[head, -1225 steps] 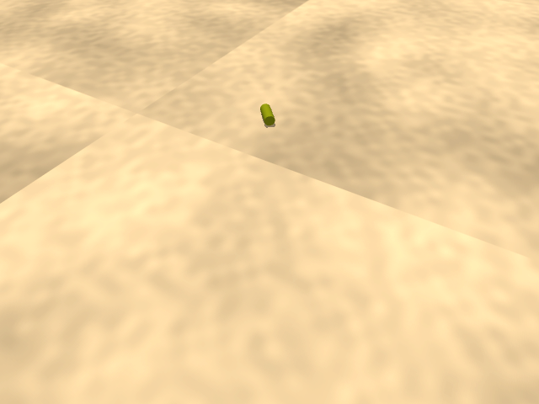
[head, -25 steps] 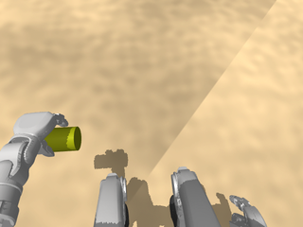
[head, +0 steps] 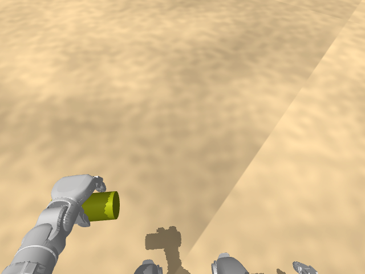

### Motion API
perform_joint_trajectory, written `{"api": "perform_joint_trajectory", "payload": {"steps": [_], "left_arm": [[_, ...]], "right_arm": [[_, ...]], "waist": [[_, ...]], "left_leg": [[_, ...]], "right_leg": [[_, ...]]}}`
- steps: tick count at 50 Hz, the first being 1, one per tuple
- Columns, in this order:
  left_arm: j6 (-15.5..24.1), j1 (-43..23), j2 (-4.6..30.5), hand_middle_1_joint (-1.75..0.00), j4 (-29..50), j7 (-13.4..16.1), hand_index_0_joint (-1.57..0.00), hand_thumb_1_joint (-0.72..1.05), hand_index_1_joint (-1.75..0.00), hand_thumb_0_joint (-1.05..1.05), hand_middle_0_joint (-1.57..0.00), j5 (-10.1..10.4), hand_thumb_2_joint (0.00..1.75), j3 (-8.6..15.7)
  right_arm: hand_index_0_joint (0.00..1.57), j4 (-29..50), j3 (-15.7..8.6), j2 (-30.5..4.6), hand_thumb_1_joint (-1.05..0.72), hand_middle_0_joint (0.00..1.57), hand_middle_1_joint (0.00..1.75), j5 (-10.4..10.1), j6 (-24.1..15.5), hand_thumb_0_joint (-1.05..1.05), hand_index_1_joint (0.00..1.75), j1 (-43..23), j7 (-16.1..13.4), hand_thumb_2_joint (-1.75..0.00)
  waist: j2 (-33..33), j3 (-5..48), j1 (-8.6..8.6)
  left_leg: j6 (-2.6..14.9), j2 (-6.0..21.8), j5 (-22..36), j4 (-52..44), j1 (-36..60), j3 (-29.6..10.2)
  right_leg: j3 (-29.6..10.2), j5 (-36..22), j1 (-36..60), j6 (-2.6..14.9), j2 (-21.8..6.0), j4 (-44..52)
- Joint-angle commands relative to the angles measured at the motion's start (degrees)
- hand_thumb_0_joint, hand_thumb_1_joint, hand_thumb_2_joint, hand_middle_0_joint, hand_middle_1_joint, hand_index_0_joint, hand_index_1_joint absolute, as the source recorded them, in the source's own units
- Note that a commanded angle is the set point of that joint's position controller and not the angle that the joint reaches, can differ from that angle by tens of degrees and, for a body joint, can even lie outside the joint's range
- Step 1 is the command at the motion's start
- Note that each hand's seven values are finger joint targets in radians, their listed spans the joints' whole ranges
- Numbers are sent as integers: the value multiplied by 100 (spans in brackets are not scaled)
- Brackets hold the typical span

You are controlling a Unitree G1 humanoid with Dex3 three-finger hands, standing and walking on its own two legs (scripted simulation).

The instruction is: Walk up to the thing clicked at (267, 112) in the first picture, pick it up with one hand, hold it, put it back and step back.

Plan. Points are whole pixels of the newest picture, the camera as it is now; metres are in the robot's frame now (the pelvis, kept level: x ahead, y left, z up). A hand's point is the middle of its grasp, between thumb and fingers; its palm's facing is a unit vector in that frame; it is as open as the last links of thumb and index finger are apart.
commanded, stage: lift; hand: left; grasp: from above
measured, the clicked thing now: (86, 207) +0.34 +0.25 -0.11
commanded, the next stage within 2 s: hold in 0.20 s
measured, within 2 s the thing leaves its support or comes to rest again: neither
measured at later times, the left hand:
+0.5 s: hand (76, 187) +0.35 +0.24 +0.00, palm faces -0.48 -0.04 -0.87, open 9.5 cm
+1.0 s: hand (76, 183) +0.34 +0.23 +0.03, palm faces -0.46 -0.04 -0.89, open 9.5 cm
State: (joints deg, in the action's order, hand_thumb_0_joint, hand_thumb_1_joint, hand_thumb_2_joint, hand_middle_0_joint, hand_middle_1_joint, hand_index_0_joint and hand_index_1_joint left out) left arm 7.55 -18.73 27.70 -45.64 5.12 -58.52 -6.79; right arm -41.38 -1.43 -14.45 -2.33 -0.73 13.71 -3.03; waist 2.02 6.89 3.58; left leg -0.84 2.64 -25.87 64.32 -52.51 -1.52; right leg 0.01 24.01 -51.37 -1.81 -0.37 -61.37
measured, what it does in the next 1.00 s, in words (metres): rises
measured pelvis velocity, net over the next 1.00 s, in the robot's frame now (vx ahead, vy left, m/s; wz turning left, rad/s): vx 0.04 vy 0.00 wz -0.01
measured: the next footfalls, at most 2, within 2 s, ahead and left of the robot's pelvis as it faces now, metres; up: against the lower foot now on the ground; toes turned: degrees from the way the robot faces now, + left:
none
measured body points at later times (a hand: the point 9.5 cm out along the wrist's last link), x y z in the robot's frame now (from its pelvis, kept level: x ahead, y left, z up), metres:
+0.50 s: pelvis +0.04 +0.00 +0.05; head +0.08 -0.01 +0.50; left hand +0.37 +0.24 +0.05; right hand +0.14 -0.26 -0.07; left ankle +0.05 +0.13 -0.65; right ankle +0.06 -0.14 -0.65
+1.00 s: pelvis +0.04 +0.00 +0.06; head +0.06 -0.02 +0.51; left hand +0.36 +0.23 +0.08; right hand +0.17 -0.27 -0.05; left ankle +0.05 +0.13 -0.65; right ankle +0.06 -0.14 -0.65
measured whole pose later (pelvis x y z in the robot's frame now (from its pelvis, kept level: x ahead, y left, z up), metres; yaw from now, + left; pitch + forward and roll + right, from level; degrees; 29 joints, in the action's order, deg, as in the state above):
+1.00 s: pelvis +0.04 +0.00 +0.06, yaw -1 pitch +5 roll +0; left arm 5.6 -12.7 25.5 -35.5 -3.0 -57.4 -9.0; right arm -39.5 -2.4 -14.5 -3.0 2.8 12.2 -3.4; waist 2.4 3.4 0.3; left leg -0.9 2.0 -19.3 39.3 -24.8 1.3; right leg -1.9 18.3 -25.5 -1.7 -1.1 -38.9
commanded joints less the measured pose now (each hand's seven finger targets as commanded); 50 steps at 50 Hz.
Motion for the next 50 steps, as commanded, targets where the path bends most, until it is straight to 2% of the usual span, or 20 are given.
{"api": "perform_joint_trajectory", "payload": {"steps": [1, 2, 4, 6, 8, 14, 15, 17, 18, 20, 21, 23, 26, 29, 38, 40, 45, 47, 49, 50], "left_arm": [[-135, -1658, 1432, -54, 853, 313, -105, 70, -51, 0, -102, 28, 55, 537], [-167, -1732, 1316, -55, 898, 285, -106, 72, -52, 0, -103, 53, 57, 442], [-217, -1633, 1191, -55, 883, 220, -104, 70, -52, 0, -101, 138, 55, 359], [-231, -1495, 1266, -53, 926, 153, -102, 67, -50, 0, -98, 159, 53, 415], [-217, -1550, 1176, -55, 1006, 68, -101, 65, -51, 0, -97, 184, 54, 308], [-174, -1612, 1205, -59, 1157, -14, -100, 65, -54, 0, -96, 175, 56, 369], [-182, -1545, 1021, -59, 1170, -41, -101, 67, -54, 0, -96, 210, 56, 256], [-163, -1562, 1135, -57, 1246, -83, -98, 63, -52, 0, -93, 191, 53, 325], [-151, -1501, 1233, -57, 1294, -114, -98, 64, -52, 0, -93, 173, 53, 380], [-98, -1528, 1151, -56, 1349, -219, -97, 62, -51, 0, -92, 152, 52, 315], [-92, -1381, 1155, -58, 1297, -255, -98, 63, -53, 0, -93, 142, 55, 333], [-74, -1454, 1103, -59, 1390, -308, -99, 64, -53, 0, -94, 147, 56, 282], [-79, -1416, 1139, -60, 1552, -324, -101, 69, -54, 0, -96, 187, 56, 379], [-99, -1245, 1033, -58, 1499, -398, -101, 67, -53, 0, -96, 150, 58, 298], [-103, -1240, 1157, -59, 1981, -509, -100, 67, -54, 0, -95, 183, 58, 456], [-118, -1198, 1031, -59, 1919, -543, -101, 67, -54, 0, -96, 153, 60, 327], [-156, -1135, 1024, -61, 2062, -574, -101, 68, -56, 0, -96, 162, 60, 347], [-186, -1063, 1123, -61, 2045, -580, -100, 66, -56, 0, -95, 150, 61, 445], [-190, -1202, 1115, -63, 2279, -602, -102, 70, -58, 0, -97, 198, 62, 420], [-214, -1027, 1047, -63, 2021, -633, -103, 70, -57, 0, -98, 161, 61, 357]], "right_arm": [[20, 551, -279, -798, -90, 20, 30, -25, -178, 0, 30, 44, -49, -90], [20, 540, -283, -776, -90, 20, 30, -27, -178, 0, 30, 65, -48, -90], [20, 551, -282, -766, -90, 20, 30, -33, -189, 0, 30, 45, -45, -90], [20, 551, -309, -773, -90, 20, 30, -36, -189, 0, 30, 44, -62, -90], [20, 589, -292, -756, -90, 20, 30, -45, -184, 0, 30, -6, -77, -90], [20, 566, -296, -746, -90, 20, 30, -40, -163, 0, 30, -4, -95, -90], [20, 574, -295, -737, -90, 20, 30, -38, -156, 0, 30, -29, -97, -90], [20, 549, -309, -764, -90, 20, 30, -32, -148, 0, 30, 2, -100, -89], [20, 554, -305, -754, -90, 20, 30, -30, -134, 0, 30, -58, -108, -89], [20, 547, -309, -751, -90, 20, 30, -13, -113, 0, 30, -38, -107, -89], [20, 544, -312, -754, -90, 20, 30, -23, -97, 0, 30, -53, -110, -89], [20, 594, -311, -757, -90, 20, 30, -29, -80, 0, 30, -94, -108, -89], [20, 627, -312, -746, -89, 20, 30, -32, -44, 0, 30, -136, -106, -89], [20, 660, -317, -754, -89, 20, 30, -33, -9, 0, 30, -170, -105, -89], [20, 760, -336, -760, -89, 20, 30, -45, 82, 0, 30, -272, -112, -89], [20, 802, -336, -759, -89, 20, 30, -52, 100, 0, 30, -314, -113, -89], [20, 880, -329, -753, -89, 20, 30, -73, 129, 0, 30, -406, -110, -89], [20, 874, -329, -751, -89, 20, 30, -69, 140, 0, 30, -421, -113, -89], [20, 926, -312, -761, -89, 20, 30, -75, 141, 0, 30, -496, -113, -89], [20, 929, -296, -746, -89, 20, 30, -76, 141, 0, 30, -510, -116, -89]], "waist": [[212, 1591, -98], [218, 1627, -32], [174, 1505, -35], [145, 1549, -107], [141, 1410, -79], [203, 1423, -117], [80, 1372, -76], [92, 1412, -102], [154, 1450, -183], [171, 1443, -134], [113, 1430, -184], [131, 1346, -178], [104, 1340, -211], [90, 1255, -196], [67, 1397, -292], [74, 1266, -216], [-12, 1180, -275], [35, 1169, -341], [55, 1074, -320], [-41, 888, -290]], "left_leg": [[117, -281, 526, -1525, 1587, 73], [115, -291, 579, -1556, 1662, 74], [105, -281, 607, -1765, 1827, 55], [97, -293, 833, -1873, 2010, 58], [97, -298, 887, -2016, 2156, 81], [71, -287, 1288, -2298, 2649, 111], [79, -281, 1354, -2331, 2711, 113], [79, -284, 1519, -2388, 2775, 129], [73, -292, 1603, -2428, 2871, 125], [62, -270, 1817, -2465, 2996, 135], [66, -271, 1965, -2488, 3045, 132], [64, -272, 1996, -2571, 3114, 136], [73, -307, 2029, -2627, 3156, 185], [69, -290, 2206, -2676, 3258, 199], [85, -309, 2553, -2791, 3519, 246], [101, -306, 2550, -2820, 3578, 276], [114, -336, 2354, -2919, 3569, 278], [103, -330, 2374, -2965, 3602, 278], [102, -333, 2151, -3054, 3589, 272], [119, -333, 2004, -3072, 3496, 276]], "right_leg": [[-37, -393, 1283, 245, 216, 1466], [-63, -456, 1330, 235, 218, 1534], [-38, -485, 1519, 229, 227, 1665], [-35, -684, 1717, 225, 222, 1781], [-41, -756, 1786, 229, 220, 1899], [-41, -1048, 2083, 245, 226, 2153], [-48, -1124, 2126, 235, 230, 2206], [-41, -1252, 2274, 243, 235, 2241], [-36, -1310, 2328, 240, 234, 2278], [-19, -1448, 2396, 254, 251, 2289], [-18, -1576, 2450, 254, 250, 2305], [-5, -1602, 2504, 256, 261, 2364], [-55, -1677, 2686, 241, 241, 2483], [-36, -1806, 2684, 247, 256, 2496], [-38, -2153, 3043, 220, 237, 2591], [-42, -2164, 2933, 218, 234, 2609], [-56, -2012, 3057, 200, 214, 2730], [-42, -1985, 3123, 212, 218, 2748], [-55, -1778, 3091, 206, 217, 2834], [-54, -1648, 3013, 204, 217, 2870]]}}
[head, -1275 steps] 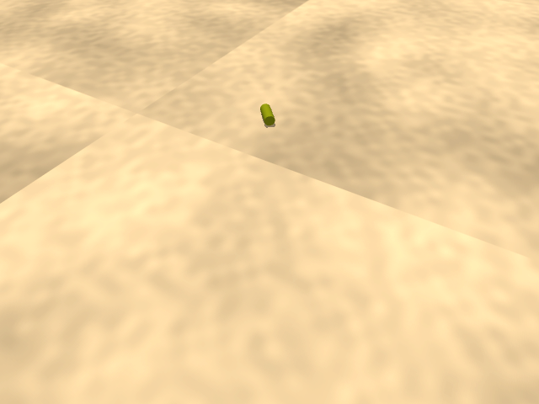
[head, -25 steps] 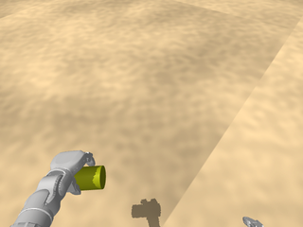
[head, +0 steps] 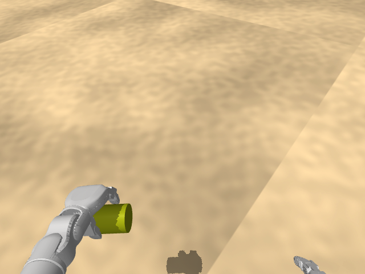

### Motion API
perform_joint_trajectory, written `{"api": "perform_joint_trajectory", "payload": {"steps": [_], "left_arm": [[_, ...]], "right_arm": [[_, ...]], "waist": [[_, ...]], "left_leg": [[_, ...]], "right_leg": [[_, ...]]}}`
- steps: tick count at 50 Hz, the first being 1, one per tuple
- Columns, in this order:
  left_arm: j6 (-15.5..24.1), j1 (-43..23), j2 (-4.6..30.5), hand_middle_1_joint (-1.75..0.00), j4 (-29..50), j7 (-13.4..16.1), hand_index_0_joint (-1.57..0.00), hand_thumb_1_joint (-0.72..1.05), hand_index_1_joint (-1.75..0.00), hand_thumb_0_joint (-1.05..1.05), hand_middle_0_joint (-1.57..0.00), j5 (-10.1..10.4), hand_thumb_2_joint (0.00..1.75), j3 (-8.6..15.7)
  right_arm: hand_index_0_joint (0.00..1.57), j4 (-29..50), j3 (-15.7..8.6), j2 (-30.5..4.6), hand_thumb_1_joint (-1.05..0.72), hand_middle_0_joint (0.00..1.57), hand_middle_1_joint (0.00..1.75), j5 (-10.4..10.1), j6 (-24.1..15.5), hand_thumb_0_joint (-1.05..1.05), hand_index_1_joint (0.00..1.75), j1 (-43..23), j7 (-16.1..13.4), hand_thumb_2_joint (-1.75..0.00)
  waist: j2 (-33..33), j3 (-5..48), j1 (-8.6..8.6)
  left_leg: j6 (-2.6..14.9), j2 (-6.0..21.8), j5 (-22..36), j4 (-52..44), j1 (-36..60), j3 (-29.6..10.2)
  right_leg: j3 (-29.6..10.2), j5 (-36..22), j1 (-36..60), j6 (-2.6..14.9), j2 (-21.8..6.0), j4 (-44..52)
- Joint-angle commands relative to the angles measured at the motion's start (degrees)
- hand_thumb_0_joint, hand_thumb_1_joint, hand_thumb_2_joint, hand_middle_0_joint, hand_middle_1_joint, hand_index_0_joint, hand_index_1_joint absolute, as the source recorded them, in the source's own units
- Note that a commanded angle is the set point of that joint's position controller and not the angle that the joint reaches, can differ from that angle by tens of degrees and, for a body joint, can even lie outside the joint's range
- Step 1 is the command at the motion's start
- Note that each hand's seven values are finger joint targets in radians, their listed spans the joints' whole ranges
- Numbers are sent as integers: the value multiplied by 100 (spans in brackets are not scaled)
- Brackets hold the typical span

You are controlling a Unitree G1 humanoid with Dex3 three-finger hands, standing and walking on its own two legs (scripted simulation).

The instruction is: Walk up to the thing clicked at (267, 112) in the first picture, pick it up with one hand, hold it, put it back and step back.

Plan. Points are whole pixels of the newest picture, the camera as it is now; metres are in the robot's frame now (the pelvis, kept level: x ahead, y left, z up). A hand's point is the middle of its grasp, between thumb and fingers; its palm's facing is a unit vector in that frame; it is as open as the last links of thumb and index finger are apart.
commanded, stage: hold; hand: left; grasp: from above
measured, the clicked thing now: (98, 219) +0.31 +0.24 -0.08
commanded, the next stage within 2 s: crouch in 1.20 s
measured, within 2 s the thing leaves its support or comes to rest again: neither
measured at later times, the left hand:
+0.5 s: hand (93, 224) +0.27 +0.22 -0.02, palm faces -0.45 -0.05 -0.89, open 9.5 cm
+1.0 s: hand (91, 221) +0.27 +0.22 -0.01, palm faces -0.45 -0.05 -0.89, open 9.5 cm
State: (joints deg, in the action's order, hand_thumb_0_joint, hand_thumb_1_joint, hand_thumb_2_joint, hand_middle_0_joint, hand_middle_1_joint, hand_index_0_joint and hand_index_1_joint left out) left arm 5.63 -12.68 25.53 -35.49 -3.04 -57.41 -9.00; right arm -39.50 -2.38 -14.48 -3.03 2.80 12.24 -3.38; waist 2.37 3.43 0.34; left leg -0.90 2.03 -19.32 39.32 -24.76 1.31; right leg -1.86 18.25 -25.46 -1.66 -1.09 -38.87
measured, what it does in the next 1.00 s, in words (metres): stands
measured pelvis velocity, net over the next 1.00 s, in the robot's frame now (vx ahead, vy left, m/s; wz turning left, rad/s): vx -0.01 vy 0.00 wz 0.00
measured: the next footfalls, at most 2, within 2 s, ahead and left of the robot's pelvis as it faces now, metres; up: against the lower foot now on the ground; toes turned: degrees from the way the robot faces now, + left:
none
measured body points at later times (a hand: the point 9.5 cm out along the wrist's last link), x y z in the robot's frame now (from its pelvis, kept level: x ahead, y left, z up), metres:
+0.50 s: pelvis -0.01 -0.01 +0.01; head +0.00 -0.03 +0.46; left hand +0.29 +0.22 +0.03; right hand +0.14 -0.26 -0.11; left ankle +0.01 +0.13 -0.72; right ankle +0.02 -0.14 -0.72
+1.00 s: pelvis -0.01 +0.00 +0.01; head +0.00 -0.03 +0.46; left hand +0.29 +0.22 +0.04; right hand +0.15 -0.25 -0.10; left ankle +0.01 +0.13 -0.72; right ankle +0.02 -0.14 -0.72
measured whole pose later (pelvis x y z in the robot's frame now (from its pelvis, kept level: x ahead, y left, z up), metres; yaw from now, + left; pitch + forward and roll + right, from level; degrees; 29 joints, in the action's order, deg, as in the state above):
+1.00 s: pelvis -0.01 +0.00 +0.01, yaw +0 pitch +1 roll +0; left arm 5.1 -9.7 25.7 -29.0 -6.0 -56.1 -9.4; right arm -38.9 -1.1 -14.2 -3.7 3.1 9.1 -4.6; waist 3.0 0.2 -1.0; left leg -1.1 1.8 -14.8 30.6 -16.5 1.7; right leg -2.1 14.4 -17.9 -1.4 -1.3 -31.5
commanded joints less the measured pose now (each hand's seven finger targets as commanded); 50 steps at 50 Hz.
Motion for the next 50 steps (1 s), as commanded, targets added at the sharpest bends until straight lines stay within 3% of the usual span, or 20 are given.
{"api": "perform_joint_trajectory", "payload": {"steps": [1, 4, 23, 25, 29, 31, 34, 36, 38, 41, 42, 44, 50], "left_arm": [[-28, -1581, 1195, -61, 1063, 154, -103, 70, -56, 0, -99, 73, 61, 533], [-8, -1653, 1354, -64, 1287, 115, -101, 69, -58, 0, -96, 119, 60, 665], [-8, -1577, 1274, -66, 1605, 55, -106, 75, -60, 0, -100, 164, 60, 617], [-17, -1419, 1339, -65, 1559, 27, -106, 74, -58, 0, -100, 189, 58, 695], [-39, -1435, 1279, -65, 1685, -27, -107, 76, -59, 0, -101, 206, 59, 633], [-23, -1459, 1373, -65, 1793, -38, -107, 77, -58, 0, -101, 224, 57, 724], [-22, -1342, 1223, -64, 1777, -84, -107, 76, -57, 0, -101, 228, 56, 593], [-21, -1400, 1335, -65, 1943, -80, -107, 77, -58, 0, -101, 263, 57, 690], [-29, -1331, 1226, -64, 1864, -109, -110, 79, -58, 0, -104, 249, 59, 575], [-26, -1309, 1354, -63, 1845, -84, -107, 75, -57, 0, -101, 224, 57, 725], [-26, -1342, 1266, -63, 1882, -92, -106, 74, -57, 0, -100, 193, 57, 633], [-20, -1524, 1384, -63, 1948, -67, -106, 74, -57, 0, -100, 201, 58, 722], [-34, -1357, 1202, -64, 1652, -89, -107, 75, -59, 0, -102, 180, 62, 580]], "right_arm": [[20, 763, -200, -736, -89, 20, 30, -16, -209, 0, 30, -378, -85, -89], [20, 789, -192, -738, -89, 20, 30, -10, -211, 0, 30, -445, -90, -89], [20, 850, -112, -691, -90, 20, 30, -41, -260, 0, 30, -707, -152, -90], [20, 855, -107, -677, -90, 20, 30, -48, -264, 0, 30, -767, -150, -90], [20, 875, -90, -669, -90, 20, 30, -39, -265, 0, 30, -805, -167, -90], [20, 880, -99, -678, -90, 20, 30, -48, -269, 0, 30, -816, -175, -90], [20, 911, -71, -648, -90, 20, 30, -57, -267, 0, 30, -854, -180, -90], [20, 915, -74, -644, -90, 20, 30, -59, -266, 0, 30, -887, -189, -90], [20, 931, -72, -643, -90, 20, 30, -60, -268, 0, 30, -893, -192, -90], [20, 889, -64, -630, -90, 20, 30, -69, -243, 0, 30, -873, -206, -90], [20, 901, -68, -634, -90, 20, 30, -73, -236, 0, 30, -876, -207, -90], [20, 852, -74, -649, -90, 20, 30, -57, -227, 0, 30, -867, -205, -90], [20, 841, -92, -653, -90, 20, 30, -65, -193, 0, 30, -820, -194, -90]], "waist": [[-148, 1248, 12], [7, 1304, -52], [-101, 1075, -35], [-108, 981, -108], [-155, 1035, -63], [-66, 1048, -109], [-172, 947, -94], [-98, 1022, -123], [-176, 979, -59], [-97, 984, -125], [-169, 978, -98], [2, 1107, -101], [-57, 1022, -115]], "left_leg": [[143, -283, 1323, -592, 759, 6], [123, -275, 1261, -683, 846, 9], [141, -291, 989, -994, 1096, 45], [147, -301, 897, -1055, 1062, 51], [162, -305, 960, -1087, 1187, 66], [145, -296, 991, -1133, 1232, 66], [162, -299, 916, -1186, 1214, 55], [162, -319, 978, -1192, 1298, 81], [174, -312, 1035, -1202, 1323, 71], [154, -311, 1145, -1232, 1361, 70], [160, -309, 1191, -1225, 1373, 62], [142, -296, 1279, -1249, 1492, 63], [119, -272, 1523, -1291, 1485, 27]], "right_leg": [[122, -1083, 462, 181, 275, 645], [138, -950, 553, 192, 278, 694], [116, -668, 625, 185, 264, 1031], [128, -551, 699, 183, 249, 1105], [108, -638, 742, 161, 242, 1161], [121, -651, 796, 182, 256, 1165], [127, -580, 814, 177, 251, 1232], [101, -627, 868, 167, 232, 1278], [99, -713, 870, 157, 233, 1286], [126, -793, 923, 175, 242, 1290], [130, -847, 919, 173, 246, 1281], [127, -925, 972, 195, 258, 1262], [180, -1140, 991, 219, 283, 1243]]}}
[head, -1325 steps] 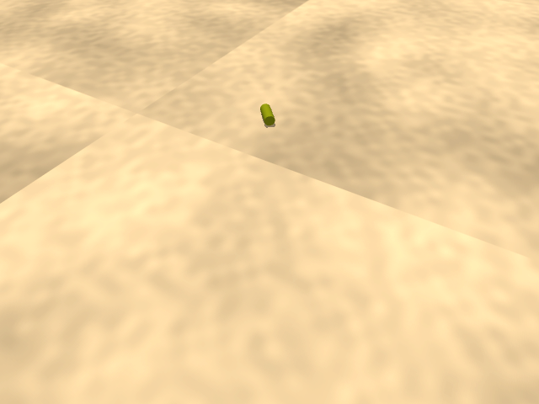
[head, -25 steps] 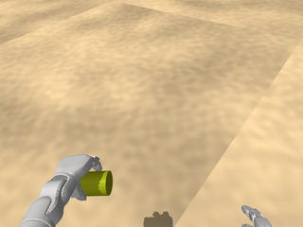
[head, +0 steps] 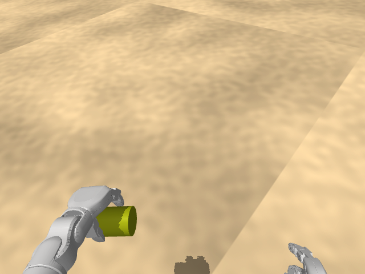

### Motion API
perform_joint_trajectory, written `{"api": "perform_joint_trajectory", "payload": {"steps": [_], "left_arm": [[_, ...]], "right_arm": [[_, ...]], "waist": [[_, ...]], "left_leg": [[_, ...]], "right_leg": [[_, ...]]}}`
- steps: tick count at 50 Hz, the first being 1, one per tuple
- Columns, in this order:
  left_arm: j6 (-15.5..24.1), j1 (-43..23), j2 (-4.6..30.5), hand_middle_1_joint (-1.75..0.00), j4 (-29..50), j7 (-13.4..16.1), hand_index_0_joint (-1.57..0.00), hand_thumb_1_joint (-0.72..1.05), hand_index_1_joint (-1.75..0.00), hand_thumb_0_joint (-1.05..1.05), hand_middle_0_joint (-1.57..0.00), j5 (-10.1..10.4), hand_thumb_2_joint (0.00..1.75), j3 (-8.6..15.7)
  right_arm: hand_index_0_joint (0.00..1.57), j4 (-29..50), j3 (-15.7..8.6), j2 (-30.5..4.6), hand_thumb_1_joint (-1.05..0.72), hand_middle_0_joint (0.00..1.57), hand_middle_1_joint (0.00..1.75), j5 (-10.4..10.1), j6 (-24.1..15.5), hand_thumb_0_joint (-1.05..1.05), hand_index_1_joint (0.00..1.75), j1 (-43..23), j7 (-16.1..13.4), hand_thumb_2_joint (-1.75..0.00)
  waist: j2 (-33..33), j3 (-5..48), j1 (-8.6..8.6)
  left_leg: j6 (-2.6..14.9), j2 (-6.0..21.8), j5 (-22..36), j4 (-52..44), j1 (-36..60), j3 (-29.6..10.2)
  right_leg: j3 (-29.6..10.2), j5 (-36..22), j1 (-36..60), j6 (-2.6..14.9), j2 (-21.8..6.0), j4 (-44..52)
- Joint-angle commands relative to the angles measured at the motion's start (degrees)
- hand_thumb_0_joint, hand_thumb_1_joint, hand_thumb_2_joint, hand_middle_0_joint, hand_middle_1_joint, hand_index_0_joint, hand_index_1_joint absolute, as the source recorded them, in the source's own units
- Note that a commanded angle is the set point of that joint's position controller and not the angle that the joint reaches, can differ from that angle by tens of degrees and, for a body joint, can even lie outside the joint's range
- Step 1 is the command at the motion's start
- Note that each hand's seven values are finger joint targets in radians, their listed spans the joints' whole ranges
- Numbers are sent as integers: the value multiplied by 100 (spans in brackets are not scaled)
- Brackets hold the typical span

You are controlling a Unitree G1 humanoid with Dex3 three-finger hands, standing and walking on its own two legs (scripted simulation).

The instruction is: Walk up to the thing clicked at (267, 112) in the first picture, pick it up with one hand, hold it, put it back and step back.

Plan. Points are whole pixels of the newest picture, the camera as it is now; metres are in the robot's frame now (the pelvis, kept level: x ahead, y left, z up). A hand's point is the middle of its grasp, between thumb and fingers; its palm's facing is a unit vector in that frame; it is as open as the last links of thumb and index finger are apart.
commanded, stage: hold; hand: left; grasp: from above
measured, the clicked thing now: (102, 221) +0.29 +0.23 -0.06
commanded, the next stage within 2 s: crouch in 0.20 s
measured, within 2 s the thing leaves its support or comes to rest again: neither
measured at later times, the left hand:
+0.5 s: hand (98, 216) +0.29 +0.23 -0.03, palm faces -0.47 -0.05 -0.88, open 9.6 cm
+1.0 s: hand (113, 229) +0.34 +0.28 -0.25, palm faces -0.42 +0.05 -0.91, open 9.7 cm
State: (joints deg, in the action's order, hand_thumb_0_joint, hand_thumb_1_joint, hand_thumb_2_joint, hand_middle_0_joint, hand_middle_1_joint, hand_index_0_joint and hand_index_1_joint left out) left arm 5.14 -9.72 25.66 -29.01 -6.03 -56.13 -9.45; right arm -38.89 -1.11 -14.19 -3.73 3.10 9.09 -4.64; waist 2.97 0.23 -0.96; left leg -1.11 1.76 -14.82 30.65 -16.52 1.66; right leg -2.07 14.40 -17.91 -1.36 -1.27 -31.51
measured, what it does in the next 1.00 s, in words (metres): lowers itself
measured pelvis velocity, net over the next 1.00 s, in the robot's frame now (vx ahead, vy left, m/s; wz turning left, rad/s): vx -0.04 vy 0.01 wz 0.01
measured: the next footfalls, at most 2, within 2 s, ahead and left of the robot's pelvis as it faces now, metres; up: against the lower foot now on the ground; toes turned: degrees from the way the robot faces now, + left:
none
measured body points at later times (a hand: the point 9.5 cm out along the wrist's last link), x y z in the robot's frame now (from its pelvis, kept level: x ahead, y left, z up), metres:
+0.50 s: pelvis +0.01 +0.00 +0.00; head +0.02 -0.02 +0.45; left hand +0.31 +0.23 +0.02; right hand +0.16 -0.25 -0.11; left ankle +0.01 +0.13 -0.73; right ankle +0.02 -0.14 -0.73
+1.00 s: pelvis -0.04 +0.01 -0.15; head +0.10 +0.03 +0.28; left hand +0.36 +0.27 -0.20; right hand +0.03 -0.28 -0.27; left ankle +0.01 +0.13 -0.73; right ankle +0.02 -0.13 -0.73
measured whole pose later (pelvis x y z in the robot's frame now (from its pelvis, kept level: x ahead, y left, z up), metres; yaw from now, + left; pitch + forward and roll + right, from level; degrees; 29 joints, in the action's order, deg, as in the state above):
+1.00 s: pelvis -0.04 +0.01 -0.15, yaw +0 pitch +26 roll -3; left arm 10.8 -34.3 29.3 -64.0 17.7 -68.7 -3.6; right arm -41.0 -4.8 -15.4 1.3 3.2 13.6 -0.7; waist 1.4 9.6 5.4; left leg -0.3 2.0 -31.6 81.6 -75.9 -2.0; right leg -0.5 29.8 -74.6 -2.4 -0.6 -78.5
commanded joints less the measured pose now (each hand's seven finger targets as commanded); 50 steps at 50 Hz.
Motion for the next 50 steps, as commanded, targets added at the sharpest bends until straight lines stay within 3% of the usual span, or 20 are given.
{"api": "perform_joint_trajectory", "payload": {"steps": [1, 3, 5, 8, 9, 11, 13, 15, 16, 18, 20, 23, 27, 30, 34, 38, 45, 50], "left_arm": [[18, -1561, 1205, -64, 990, 212, -107, 75, -59, 0, -102, 64, 61, 657], [46, -1793, 1303, -65, 1150, 212, -106, 75, -60, 0, -101, 71, 61, 705], [69, -1851, 1198, -64, 1052, 216, -106, 74, -59, 0, -101, 47, 60, 599], [100, -1866, 1361, -64, 1102, 259, -109, 77, -59, 0, -104, 98, 63, 765], [92, -1710, 1222, -64, 1028, 243, -108, 75, -59, 0, -103, 22, 63, 657], [80, -1663, 1360, -63, 993, 273, -107, 75, -57, 0, -101, 7, 58, 796], [84, -1845, 1274, -63, 978, 272, -108, 76, -58, 0, -103, 36, 62, 681], [74, -1888, 1295, -72, 908, 284, -110, 81, -63, 0, -100, 27, 53, 702], [78, -1895, 1353, -64, 874, 283, -102, 73, -55, 0, -92, 25, 51, 754], [100, -1733, 1279, -68, 669, 271, -94, 61, -62, 0, -88, 10, 59, 695], [138, -1491, 1140, -66, 436, 277, -94, 61, -60, 0, -89, -1, 60, 618], [312, -1690, 1241, -68, 393, 384, -93, 60, -63, 0, -88, -44, 61, 721], [632, -1962, 1228, -72, -178, 769, -95, 62, -67, 0, -90, -234, 65, 792], [830, -2415, 1300, -73, -500, 1234, -94, 61, -68, 0, -89, -534, 65, 850], [834, -3025, 1291, -72, -1341, 1875, -94, 59, -68, 0, -90, -955, 68, 758], [704, -3592, 1374, -72, -2155, 2418, -96, 61, -67, 0, -90, -1135, 62, 741], [552, -4182, 1554, -71, -2603, 2607, -97, 64, -66, 0, -92, -1122, 64, 818], [516, -4619, 1992, -71, -2483, 2654, -95, 61, -65, 0, -90, -1182, 61, 1164]], "right_arm": [[20, 784, -230, -690, -90, 20, 30, 1, -213, 0, 30, -491, -63, -90], [20, 773, -249, -697, -90, 20, 30, 4, -202, 0, 30, -483, -60, -90], [20, 769, -231, -670, -90, 20, 30, 9, -192, 0, 30, -474, -66, -90], [20, 794, -226, -670, -90, 20, 30, 0, -185, 0, 30, -490, -64, -90], [20, 805, -234, -656, -90, 20, 30, -3, -178, 0, 30, -482, -65, -90], [20, 763, -254, -687, -90, 20, 30, -1, -156, 0, 30, -448, -67, -90], [20, 769, -246, -683, -90, 20, 30, -4, -136, 0, 30, -456, -69, -90], [20, 750, -255, -694, -93, 20, 30, -9, -125, 0, 30, -437, -71, -91], [20, 745, -261, -690, -88, 20, 30, -11, -120, 0, 30, -414, -70, -89], [20, 749, -262, -701, -89, 20, 30, -6, -107, 0, 30, -384, -64, -89], [20, 774, -263, -705, -89, 20, 30, -16, -82, 0, 30, -381, -55, -90], [20, 743, -258, -683, -89, 20, 30, 3, -43, 0, 30, -322, -51, -90], [20, 666, -268, -678, -89, 20, 30, 80, 13, 0, 30, -265, -19, -89], [20, 547, -341, -713, -89, 20, 30, 183, 49, 0, 30, -72, 50, -90], [20, 481, -443, -790, -89, 20, 30, 302, 110, 0, 30, 315, 161, -90], [20, 409, -549, -898, -90, 20, 30, 374, 84, 0, 30, 502, 265, -90], [20, 258, -653, -1032, -90, 20, 30, 492, -101, 0, 30, 775, 318, -90], [20, 159, -676, -1074, -90, 20, 30, 567, -220, 0, 30, 916, 312, -90]], "waist": [[-154, 1344, 14], [21, 1476, -4], [-136, 1380, 58], [-46, 1438, 6], [-91, 1430, 26], [-110, 1511, -4], [-147, 1421, 50], [-210, 1374, 56], [-135, 1417, 45], [-200, 1347, 47], [-272, 1172, 64], [-353, 1222, 88], [-397, 1106, 227], [-200, 1601, 243], [-173, 2109, 427], [-169, 2463, 492], [300, 3484, 614], [554, 4003, 654]], "left_leg": [[150, -247, 1080, -422, 687, 4], [130, -256, 1211, -418, 758, 11], [144, -249, 1141, -413, 734, -7], [143, -268, 1122, -420, 743, 11], [154, -276, 1179, -399, 763, 28], [155, -263, 1356, -381, 801, 25], [156, -250, 1346, -405, 804, 12], [166, -253, 1208, -421, 780, 18], [168, -268, 1193, -431, 790, 32], [162, -241, 1266, -429, 730, 18], [167, -246, 1215, -431, 649, 21], [181, -271, 1117, -291, 473, 23], [160, -277, 740, 169, -141, 9], [119, -290, 646, 894, -663, 41], [127, -282, 498, 1924, -1665, 50], [151, -275, 34, 2738, -2694, -4], [160, -185, -493, 3844, -3698, -295], [131, -151, -793, 4504, -4472, -425]], "right_leg": [[189, -766, 300, 181, 294, 530], [176, -893, 331, 195, 287, 506], [194, -834, 271, 174, 292, 546], [178, -819, 316, 171, 272, 572], [170, -911, 316, 163, 263, 560], [174, -1083, 405, 160, 266, 533], [185, -1079, 331, 158, 274, 560], [180, -951, 317, 152, 271, 592], [167, -958, 348, 156, 253, 602], [192, -992, 319, 171, 277, 556], [193, -942, 260, 177, 271, 566], [173, -881, 133, 157, 239, 490], [166, -528, -520, 179, 238, 83], [167, -477, -1063, 198, 253, -590], [140, -457, -1909, 194, 253, -1426], [194, 7, -2779, 209, 248, -2204], [357, 595, -4360, 314, 284, -3566], [417, 878, -5209, 345, 251, -4403]]}}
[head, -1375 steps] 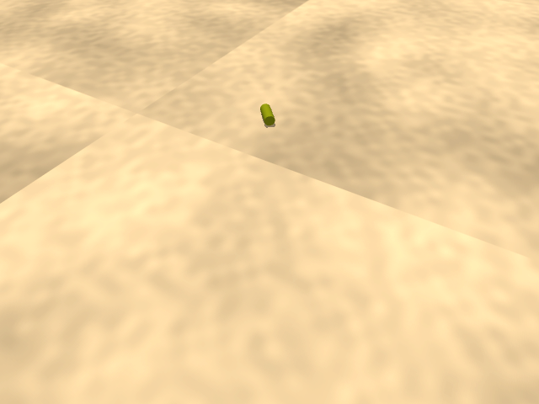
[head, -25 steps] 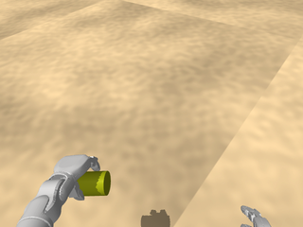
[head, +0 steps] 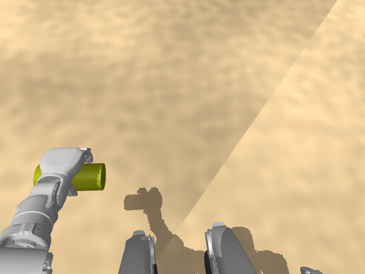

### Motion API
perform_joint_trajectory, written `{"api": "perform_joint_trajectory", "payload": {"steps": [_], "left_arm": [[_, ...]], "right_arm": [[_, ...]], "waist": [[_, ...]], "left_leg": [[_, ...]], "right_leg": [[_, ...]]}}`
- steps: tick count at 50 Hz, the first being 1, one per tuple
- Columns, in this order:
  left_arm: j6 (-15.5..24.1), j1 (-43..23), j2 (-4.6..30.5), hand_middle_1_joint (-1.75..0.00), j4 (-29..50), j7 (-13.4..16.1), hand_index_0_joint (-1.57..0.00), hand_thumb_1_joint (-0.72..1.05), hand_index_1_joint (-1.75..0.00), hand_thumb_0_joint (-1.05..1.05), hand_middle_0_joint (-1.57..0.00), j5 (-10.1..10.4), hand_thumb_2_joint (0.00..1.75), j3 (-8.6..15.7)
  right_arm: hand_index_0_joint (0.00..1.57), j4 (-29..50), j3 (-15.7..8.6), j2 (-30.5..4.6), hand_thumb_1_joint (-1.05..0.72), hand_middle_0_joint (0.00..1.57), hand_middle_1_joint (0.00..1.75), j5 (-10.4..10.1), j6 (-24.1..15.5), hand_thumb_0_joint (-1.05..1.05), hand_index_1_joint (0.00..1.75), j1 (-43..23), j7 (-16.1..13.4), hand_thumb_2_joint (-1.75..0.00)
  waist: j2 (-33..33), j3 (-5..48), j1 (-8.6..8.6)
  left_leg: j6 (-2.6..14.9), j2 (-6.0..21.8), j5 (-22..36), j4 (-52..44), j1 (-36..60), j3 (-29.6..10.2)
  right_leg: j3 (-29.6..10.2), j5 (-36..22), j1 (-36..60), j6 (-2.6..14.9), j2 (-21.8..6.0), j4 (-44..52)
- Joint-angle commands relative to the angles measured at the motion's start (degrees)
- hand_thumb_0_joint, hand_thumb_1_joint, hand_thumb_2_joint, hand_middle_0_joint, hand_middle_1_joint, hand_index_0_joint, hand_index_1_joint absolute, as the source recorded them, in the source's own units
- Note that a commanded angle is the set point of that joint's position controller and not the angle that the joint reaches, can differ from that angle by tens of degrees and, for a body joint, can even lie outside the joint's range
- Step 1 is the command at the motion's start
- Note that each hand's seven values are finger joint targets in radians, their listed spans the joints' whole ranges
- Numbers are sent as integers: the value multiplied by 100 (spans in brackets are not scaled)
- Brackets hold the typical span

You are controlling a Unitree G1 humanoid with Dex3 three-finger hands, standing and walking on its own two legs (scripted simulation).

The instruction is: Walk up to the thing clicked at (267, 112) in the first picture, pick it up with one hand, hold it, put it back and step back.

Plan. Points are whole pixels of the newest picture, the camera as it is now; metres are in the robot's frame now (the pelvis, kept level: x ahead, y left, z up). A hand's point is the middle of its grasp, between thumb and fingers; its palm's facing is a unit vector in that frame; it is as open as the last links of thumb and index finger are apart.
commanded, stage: crouch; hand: left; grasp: from above
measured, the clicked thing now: (72, 177) +0.40 +0.27 -0.14
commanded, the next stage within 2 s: lower in 1.32 s
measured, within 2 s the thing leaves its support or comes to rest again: neither
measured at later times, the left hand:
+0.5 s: hand (85, 186) +0.42 +0.29 -0.31, palm faces -0.45 +0.01 -0.89, open 9.5 cm
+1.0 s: hand (92, 185) +0.45 +0.30 -0.40, palm faces -0.48 +0.00 -0.88, open 9.5 cm
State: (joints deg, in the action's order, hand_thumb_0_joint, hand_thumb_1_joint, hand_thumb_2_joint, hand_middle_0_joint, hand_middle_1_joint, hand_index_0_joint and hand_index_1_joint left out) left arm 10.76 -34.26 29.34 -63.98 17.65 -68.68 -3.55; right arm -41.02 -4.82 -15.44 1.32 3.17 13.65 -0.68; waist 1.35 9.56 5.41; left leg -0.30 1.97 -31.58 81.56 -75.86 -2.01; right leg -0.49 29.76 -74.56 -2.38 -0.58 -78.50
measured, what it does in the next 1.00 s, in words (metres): lowers itself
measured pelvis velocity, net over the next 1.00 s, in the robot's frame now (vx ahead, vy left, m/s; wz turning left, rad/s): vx -0.03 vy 0.00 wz -0.08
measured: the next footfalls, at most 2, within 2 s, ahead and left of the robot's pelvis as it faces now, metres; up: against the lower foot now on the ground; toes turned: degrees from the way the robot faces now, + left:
none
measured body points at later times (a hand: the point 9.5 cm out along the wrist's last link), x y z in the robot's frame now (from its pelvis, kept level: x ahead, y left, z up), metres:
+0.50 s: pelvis -0.02 +0.01 -0.17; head +0.20 +0.05 +0.21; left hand +0.44 +0.29 -0.26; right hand +0.04 -0.27 -0.29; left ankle +0.05 +0.12 -0.59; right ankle +0.06 -0.15 -0.59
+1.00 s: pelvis -0.03 +0.00 -0.25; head +0.22 +0.06 +0.12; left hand +0.47 +0.30 -0.35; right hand +0.00 -0.28 -0.35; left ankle +0.05 +0.12 -0.59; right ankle +0.06 -0.15 -0.59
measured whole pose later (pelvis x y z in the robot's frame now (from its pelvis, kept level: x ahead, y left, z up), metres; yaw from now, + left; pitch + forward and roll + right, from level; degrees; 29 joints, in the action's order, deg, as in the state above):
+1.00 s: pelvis -0.03 +0.00 -0.25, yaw -5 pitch +35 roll -9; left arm 19.8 -54.7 49.3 -77.8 14.9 -75.4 8.1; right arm -40.6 2.1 -15.9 7.2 1.1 9.5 7.6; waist -0.4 3.2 12.9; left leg -0.4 -0.1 -39.9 131.4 -127.1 -8.1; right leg 2.0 38.2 -122.8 -3.6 0.4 -125.4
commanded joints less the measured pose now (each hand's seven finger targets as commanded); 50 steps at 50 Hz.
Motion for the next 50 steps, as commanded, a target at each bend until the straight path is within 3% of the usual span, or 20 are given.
{"api": "perform_joint_trajectory", "payload": {"steps": [1, 3, 5, 7, 13, 16, 19, 22, 25, 27, 28, 32, 35, 38, 41, 44, 48, 50], "left_arm": [[-56, -2207, 1791, -72, 968, 274, -95, 61, -66, 0, -90, 4, 61, 620], [-39, -2366, 1935, -70, 852, 242, -95, 60, -66, 0, -90, 0, 65, 710], [-44, -2279, 1847, -72, 470, 202, -95, 61, -67, 0, -90, 16, 64, 697], [31, -2418, 2050, -72, 487, 124, -97, 64, -66, 0, -91, 32, 61, 823], [330, -2660, 2265, -73, 264, -55, -105, 75, -67, 0, -98, -83, 61, 948], [485, -2830, 2637, -70, 502, -35, -108, 78, -63, 0, -102, -182, 60, 1172], [579, -3020, 2532, -72, 419, 25, -111, 82, -65, 0, -104, -271, 59, 1105], [621, -3250, 2913, -69, 421, 134, -109, 78, -62, 0, -102, -353, 59, 1314], [655, -3633, 2907, -67, 597, 154, -111, 79, -61, 0, -105, -390, 59, 1253], [637, -3602, 3100, -66, 407, 166, -110, 79, -60, 0, -104, -408, 58, 1334], [607, -3415, 2954, -66, 118, 147, -111, 80, -61, 0, -106, -407, 60, 1282], [636, -3722, 3303, -65, 307, 70, -113, 83, -60, 0, -108, -457, 61, 1365], [612, -3543, 3134, -69, -121, -9, -115, 86, -63, 0, -109, -393, 63, 1258], [685, -3686, 3496, -68, 56, -37, -113, 83, -62, 0, -107, -459, 60, 1420], [753, -3700, 3373, -71, -182, -84, -112, 83, -64, 0, -106, -435, 62, 1338], [838, -3850, 3710, -68, -298, -64, -112, 84, -62, 0, -105, -470, 57, 1458], [935, -3885, 3724, -68, -467, -36, -114, 87, -62, 0, -108, -540, 59, 1444], [987, -3992, 3931, -67, -442, -3, -114, 85, -61, 0, -108, -612, 61, 1487]], "right_arm": [[20, 380, -300, -969, -90, 20, 30, 59, -240, 0, 30, 479, -84, -90], [20, 336, -299, -985, -90, 20, 30, 67, -269, 0, 30, 506, -80, -90], [20, 311, -255, -956, -90, 20, 30, 101, -309, 0, 30, 552, -56, -90], [20, 285, -277, -1044, -90, 20, 30, 121, -357, 0, 30, 578, -9, -90], [20, 200, -192, -1107, -90, 20, 30, 202, -432, 0, 30, 736, 187, -90], [20, 171, -185, -1178, -90, 20, 30, 251, -432, 0, 30, 763, 285, -90], [20, 117, -129, -1184, -90, 20, 30, 339, -421, 0, 30, 786, 386, -90], [20, 53, -110, -1250, -91, 20, 30, 388, -429, 0, 30, 821, 453, -90], [20, 37, -97, -1237, -91, 20, 30, 425, -417, 0, 30, 838, 526, -90], [20, 43, -71, -1249, -91, 20, 30, 444, -410, 0, 30, 821, 559, -90], [20, 28, -72, -1278, -91, 20, 30, 464, -410, 0, 30, 859, 576, -90], [20, 35, -40, -1303, -91, 20, 30, 488, -356, 0, 30, 809, 614, -90], [20, 39, 4, -1317, -91, 20, 30, 509, -331, 0, 30, 787, 653, -90], [20, 78, 39, -1357, -91, 20, 30, 521, -285, 0, 30, 798, 666, -90], [20, 100, 111, -1370, -91, 20, 30, 551, -242, 0, 30, 780, 702, -90], [20, 98, 187, -1402, -91, 20, 30, 554, -227, 0, 30, 729, 706, -90], [20, 102, 271, -1474, -91, 20, 30, 606, -205, 0, 30, 732, 735, -90], [20, 106, 298, -1478, -91, 20, 30, 624, -186, 0, 30, 710, 735, -90]], "waist": [[757, 3156, 8], [704, 3117, 73], [580, 2990, 173], [699, 3130, 156], [783, 3407, 355], [1232, 3845, 230], [1294, 3717, 418], [1578, 3870, 392], [1670, 4029, 498], [1653, 3956, 488], [1477, 3760, 544], [1728, 3925, 508], [1430, 3586, 625], [1733, 3842, 515], [1495, 3551, 689], [1489, 3447, 646], [1676, 3297, 743], [1683, 3454, 701]], "left_leg": [[39, -169, 823, -496, 1398, -87], [58, -183, 553, -240, 974, -103], [86, -209, 322, 49, 494, -80], [66, -192, 300, 252, 438, -229], [80, -220, 498, 1085, -181, -339], [25, -207, 704, 1367, -7, -412], [38, -189, 772, 1724, -245, -393], [20, -185, 851, 1983, -254, -391], [60, -193, 862, 2283, -445, -254], [87, -204, 676, 2424, -706, -187], [101, -198, 641, 2515, -784, -199], [102, -206, 608, 2753, -1031, -132], [132, -199, 543, 2940, -1329, -157], [100, -211, 753, 3067, -1298, -145], [122, -226, 667, 3230, -1670, -172], [147, -244, 495, 3370, -1955, -115], [101, -222, 422, 3467, -1906, -212], [137, -231, 380, 3618, -1994, -129]], "right_leg": [[288, -578, 292, 460, 188, 148], [292, -372, -6, 453, 194, -65], [295, -195, -308, 446, 178, -276], [341, -116, -773, 453, 162, -592], [461, -211, -1552, 452, 139, -1366], [514, -252, -1910, 469, 134, -1782], [558, -285, -2280, 455, 131, -2050], [574, -327, -2486, 455, 110, -2341], [596, -406, -2505, 458, 150, -2497], [594, -331, -2496, 453, 165, -2583], [596, -295, -2610, 432, 145, -2607], [624, -307, -2649, 450, 186, -2869], [639, -292, -2799, 427, 189, -2987], [658, -422, -2804, 441, 209, -3188], [699, -413, -2907, 423, 213, -3324], [695, -341, -2897, 420, 225, -3412], [793, -237, -3243, 428, 225, -3608], [787, -248, -3148, 423, 267, -3616]]}}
